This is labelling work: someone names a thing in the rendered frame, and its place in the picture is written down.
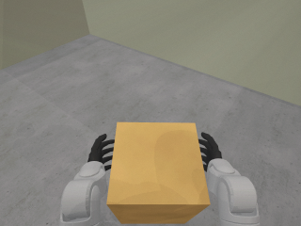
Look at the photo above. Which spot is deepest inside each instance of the robot right hand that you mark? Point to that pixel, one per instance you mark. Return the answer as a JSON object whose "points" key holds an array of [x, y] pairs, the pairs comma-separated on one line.
{"points": [[212, 151]]}

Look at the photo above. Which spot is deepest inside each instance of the robot left hand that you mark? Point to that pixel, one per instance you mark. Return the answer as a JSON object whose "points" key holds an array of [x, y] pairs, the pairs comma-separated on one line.
{"points": [[97, 151]]}

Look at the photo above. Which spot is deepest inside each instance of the carton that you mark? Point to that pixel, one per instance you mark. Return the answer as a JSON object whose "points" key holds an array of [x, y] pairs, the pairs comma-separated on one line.
{"points": [[157, 174]]}

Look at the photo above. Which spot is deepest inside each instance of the robot right forearm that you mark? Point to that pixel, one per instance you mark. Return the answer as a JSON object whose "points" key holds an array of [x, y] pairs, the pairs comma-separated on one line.
{"points": [[237, 198]]}

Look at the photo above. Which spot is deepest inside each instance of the robot left forearm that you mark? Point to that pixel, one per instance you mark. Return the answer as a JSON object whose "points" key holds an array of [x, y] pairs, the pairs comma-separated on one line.
{"points": [[81, 197]]}

